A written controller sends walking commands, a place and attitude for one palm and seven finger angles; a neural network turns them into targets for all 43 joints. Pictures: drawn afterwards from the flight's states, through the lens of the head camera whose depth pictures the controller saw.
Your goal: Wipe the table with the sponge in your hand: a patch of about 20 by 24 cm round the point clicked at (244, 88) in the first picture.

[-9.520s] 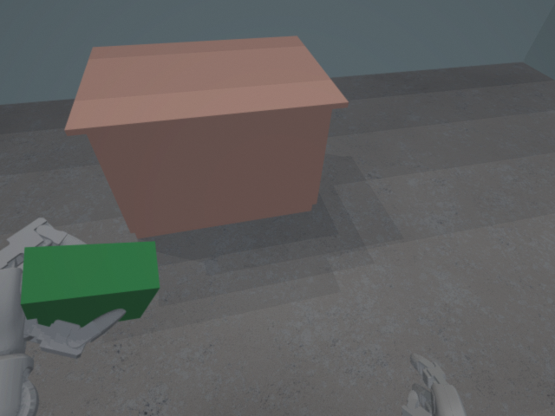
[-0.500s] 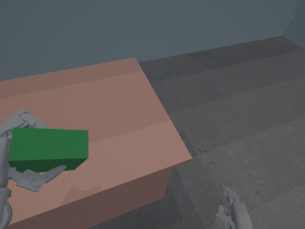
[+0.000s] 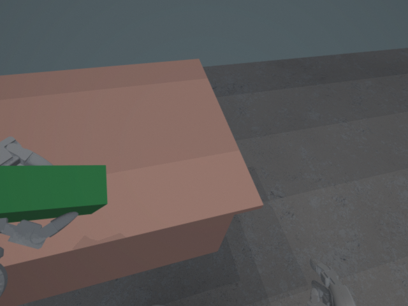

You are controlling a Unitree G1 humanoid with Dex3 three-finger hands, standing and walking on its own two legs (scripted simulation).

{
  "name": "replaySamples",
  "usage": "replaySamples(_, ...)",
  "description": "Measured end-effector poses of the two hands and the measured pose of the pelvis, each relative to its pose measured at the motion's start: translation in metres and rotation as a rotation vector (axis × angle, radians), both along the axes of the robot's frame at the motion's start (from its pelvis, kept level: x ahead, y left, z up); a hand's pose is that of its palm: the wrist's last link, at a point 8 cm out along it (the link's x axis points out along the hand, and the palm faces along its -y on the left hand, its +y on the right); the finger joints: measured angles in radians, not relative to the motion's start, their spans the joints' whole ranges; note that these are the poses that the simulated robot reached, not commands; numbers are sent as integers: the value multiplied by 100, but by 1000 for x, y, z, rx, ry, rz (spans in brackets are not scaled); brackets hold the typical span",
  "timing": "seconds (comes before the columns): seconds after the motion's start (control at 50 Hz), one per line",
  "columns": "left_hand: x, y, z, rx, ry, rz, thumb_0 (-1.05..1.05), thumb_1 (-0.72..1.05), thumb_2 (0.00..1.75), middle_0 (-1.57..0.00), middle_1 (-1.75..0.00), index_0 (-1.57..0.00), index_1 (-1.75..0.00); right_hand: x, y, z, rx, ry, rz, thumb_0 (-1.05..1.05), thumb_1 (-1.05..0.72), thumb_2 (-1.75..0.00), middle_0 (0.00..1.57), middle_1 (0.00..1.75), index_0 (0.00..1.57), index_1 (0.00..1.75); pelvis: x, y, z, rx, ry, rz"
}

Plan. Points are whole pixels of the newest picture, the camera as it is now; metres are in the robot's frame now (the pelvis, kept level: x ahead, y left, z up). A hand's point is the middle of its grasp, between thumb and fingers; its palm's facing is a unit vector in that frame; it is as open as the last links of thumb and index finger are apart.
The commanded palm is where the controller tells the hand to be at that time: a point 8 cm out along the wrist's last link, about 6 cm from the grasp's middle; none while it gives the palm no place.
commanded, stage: come to a stop and stand still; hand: left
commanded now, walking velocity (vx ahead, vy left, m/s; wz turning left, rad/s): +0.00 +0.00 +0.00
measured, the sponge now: (69, 194) +0.23 +0.23 +0.14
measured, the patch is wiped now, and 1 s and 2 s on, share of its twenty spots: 0.00 0.00 0.00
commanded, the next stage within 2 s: look again from close up in 0.56 s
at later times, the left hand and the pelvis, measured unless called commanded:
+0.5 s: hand (1, 205) +0.20 +0.29 +0.16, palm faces +0.38 -0.86 -0.35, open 9.5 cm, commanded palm +0.14 +0.32 +0.18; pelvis -0.02 +0.04 +0.00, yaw +0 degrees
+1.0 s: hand (9, 208) +0.19 +0.28 +0.16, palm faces +0.35 -0.87 -0.36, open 9.5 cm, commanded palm +0.14 +0.31 +0.18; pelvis -0.02 +0.03 +0.00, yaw +0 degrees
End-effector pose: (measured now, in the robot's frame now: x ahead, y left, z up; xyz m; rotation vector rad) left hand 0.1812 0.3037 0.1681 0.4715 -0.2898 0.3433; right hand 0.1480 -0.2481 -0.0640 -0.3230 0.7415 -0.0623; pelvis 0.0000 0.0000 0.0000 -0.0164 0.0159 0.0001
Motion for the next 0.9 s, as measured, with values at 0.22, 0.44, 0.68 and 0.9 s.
replaySamples(0.22, -10, 16, 3, -45, -45, -13, 0, -44, 100, -81, -134, -80, -134, 19, 47, 9, 71, -90, 28, 1, -90, -90, 20, 30, 20, 30, -11, 20, 1, -1, -15, -3)
replaySamples(0.44, -21, 30, 0, -40, -35, -20, 0, -44, 100, -81, -134, -80, -134, 4, 69, 4, 82, -59, 42, 1, -90, -90, 21, 30, 20, 30, -22, 35, 0, -4, -16, 2)
replaySamples(0.68, -23, 29, 1, -34, -16, -32, 0, -44, 100, -81, -134, -80, -134, -6, 62, 1, 74, -42, 8, 1, -90, -90, 21, 30, 20, 30, -25, 36, 1, -6, -20, 3)
replaySamples(0.9, -25, 20, 5, -40, 0, -46, 0, -44, 100, -81, -134, -80, -134, 1, 51, 7, 68, -77, -11, 1, -90, -90, 20, 30, 20, 30, -23, 31, 2, -6, -22, 5)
